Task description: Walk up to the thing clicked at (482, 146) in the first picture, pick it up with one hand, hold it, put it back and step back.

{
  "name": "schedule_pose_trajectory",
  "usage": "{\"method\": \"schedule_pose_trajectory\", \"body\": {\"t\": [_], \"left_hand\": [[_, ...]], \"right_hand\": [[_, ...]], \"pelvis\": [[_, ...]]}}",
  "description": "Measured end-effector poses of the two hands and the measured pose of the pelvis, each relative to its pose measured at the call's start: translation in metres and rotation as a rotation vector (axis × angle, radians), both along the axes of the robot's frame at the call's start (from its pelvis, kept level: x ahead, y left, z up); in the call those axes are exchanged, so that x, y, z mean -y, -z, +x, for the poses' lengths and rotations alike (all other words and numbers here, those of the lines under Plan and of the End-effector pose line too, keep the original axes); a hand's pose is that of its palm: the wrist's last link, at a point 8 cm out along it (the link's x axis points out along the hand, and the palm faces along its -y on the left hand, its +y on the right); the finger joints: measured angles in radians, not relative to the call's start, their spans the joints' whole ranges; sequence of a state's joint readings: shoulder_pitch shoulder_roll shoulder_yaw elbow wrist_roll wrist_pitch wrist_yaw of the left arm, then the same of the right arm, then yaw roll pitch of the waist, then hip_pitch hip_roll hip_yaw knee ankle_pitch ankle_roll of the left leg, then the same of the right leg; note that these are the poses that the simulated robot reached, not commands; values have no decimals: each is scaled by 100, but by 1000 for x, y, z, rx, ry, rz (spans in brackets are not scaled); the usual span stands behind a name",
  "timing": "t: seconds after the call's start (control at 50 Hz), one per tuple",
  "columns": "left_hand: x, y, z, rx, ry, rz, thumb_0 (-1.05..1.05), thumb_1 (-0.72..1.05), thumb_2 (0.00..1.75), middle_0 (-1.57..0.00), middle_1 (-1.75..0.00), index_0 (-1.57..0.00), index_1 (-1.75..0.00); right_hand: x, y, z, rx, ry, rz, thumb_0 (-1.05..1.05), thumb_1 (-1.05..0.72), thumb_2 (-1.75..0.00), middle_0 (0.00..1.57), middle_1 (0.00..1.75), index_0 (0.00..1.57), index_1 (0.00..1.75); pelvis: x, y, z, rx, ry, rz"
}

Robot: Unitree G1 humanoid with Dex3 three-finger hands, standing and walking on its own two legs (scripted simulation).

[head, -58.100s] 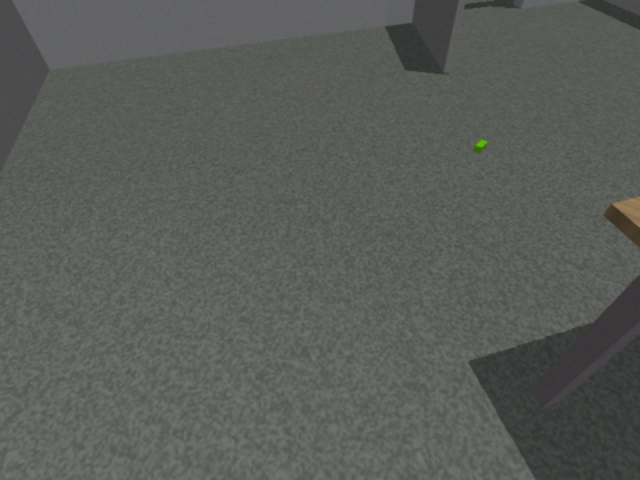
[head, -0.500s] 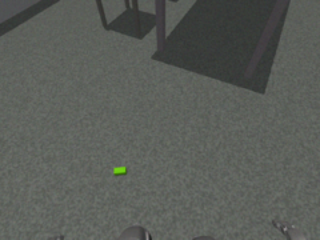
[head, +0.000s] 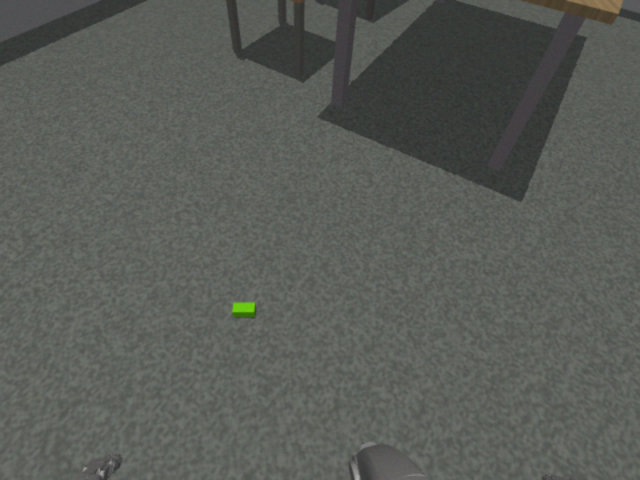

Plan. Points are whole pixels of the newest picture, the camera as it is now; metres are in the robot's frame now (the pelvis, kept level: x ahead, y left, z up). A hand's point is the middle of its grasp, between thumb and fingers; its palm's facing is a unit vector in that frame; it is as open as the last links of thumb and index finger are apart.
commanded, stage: step back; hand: left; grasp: from above
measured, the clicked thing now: (244, 309) +0.69 +0.24 -0.75
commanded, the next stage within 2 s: none
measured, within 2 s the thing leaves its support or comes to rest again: neither
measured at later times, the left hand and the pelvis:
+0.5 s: hand out of the picture -0.06 +0.23 -0.13, palm faces -0.02 -0.90 -0.44, open 7.4 cm; pelvis -0.16 -0.04 +0.00, yaw -2 degrees
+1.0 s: hand out of the picture -0.28 +0.22 -0.16, palm faces -0.02 -0.91 -0.41, open 7.3 cm; pelvis -0.35 -0.05 -0.02, yaw -2 degrees
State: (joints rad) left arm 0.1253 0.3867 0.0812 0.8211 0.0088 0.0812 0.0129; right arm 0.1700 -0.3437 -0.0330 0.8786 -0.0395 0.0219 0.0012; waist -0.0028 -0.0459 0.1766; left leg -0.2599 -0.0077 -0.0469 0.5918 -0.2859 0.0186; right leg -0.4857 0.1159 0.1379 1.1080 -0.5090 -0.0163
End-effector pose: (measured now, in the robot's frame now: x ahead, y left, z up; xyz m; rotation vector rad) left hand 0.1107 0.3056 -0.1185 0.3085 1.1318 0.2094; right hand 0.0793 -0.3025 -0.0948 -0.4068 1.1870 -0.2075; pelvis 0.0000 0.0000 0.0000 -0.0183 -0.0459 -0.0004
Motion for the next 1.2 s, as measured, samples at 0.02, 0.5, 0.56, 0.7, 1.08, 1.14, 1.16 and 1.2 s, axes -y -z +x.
{"method": "schedule_pose_trajectory", "body": {"t": [0.02, 0.5, 0.56, 0.7, 1.08, 1.14, 1.16, 1.2], "left_hand": [[0, -1, -9, -5, -3, -3, 0, 91, 90, -20, -30, -20, -30], [40, -31, -178, -12, 26, 105, 0, 90, 90, -20, -30, -21, -30], [35, -27, -184, 43, 27, 110, 0, 90, 90, -20, -30, -21, -30], [24, -2, -225, 79, -1, 53, 0, 91, 90, -20, -30, -20, -30], [50, -12, -440, -141, -35, 77, 0, 91, 90, -20, -30, -20, -30], [48, -20, -458, -149, -59, 89, 0, 91, 90, -20, -30, -21, -30], [46, -22, -460, -141, -63, 92, 0, 91, 90, -20, -30, -21, -30], [42, -24, -463, -118, -65, 98, 0, 90, 90, -20, -30, -21, -30]], "right_hand": [[1, -3, -3, 9, 1, -2, 1, -90, -90, 21, 30, 21, 30], [58, 30, -173, -17, 56, 44, 1, -90, -90, 21, 30, 21, 29], [53, 34, -202, -73, 33, 32, 1, -90, -90, 21, 30, 20, 29], [33, 28, -255, -76, -4, 21, 1, -90, -90, 21, 30, 21, 29], [60, 21, -321, 98, 3, 70, 1, -90, -90, 21, 30, 21, 29], [61, 24, -348, 59, 19, 84, 1, -90, -90, 21, 30, 21, 29], [61, 25, -357, 42, 19, 82, 1, -90, -90, 21, 30, 21, 29], [60, 30, -374, -1, 14, 79, 1, -90, -90, 21, 30, 21, 29]], "pelvis": [[1, -1, -5, -5, 10, 0], [43, 3, -163, -24, 27, 50], [40, 8, -187, -23, -9, 37], [30, 16, -243, 20, -31, 54], [57, 6, -359, 3, 57, 22], [56, 1, -367, -4, 34, 38], [55, 1, -370, -7, 25, 38], [53, 2, -375, -12, 6, 32]]}}
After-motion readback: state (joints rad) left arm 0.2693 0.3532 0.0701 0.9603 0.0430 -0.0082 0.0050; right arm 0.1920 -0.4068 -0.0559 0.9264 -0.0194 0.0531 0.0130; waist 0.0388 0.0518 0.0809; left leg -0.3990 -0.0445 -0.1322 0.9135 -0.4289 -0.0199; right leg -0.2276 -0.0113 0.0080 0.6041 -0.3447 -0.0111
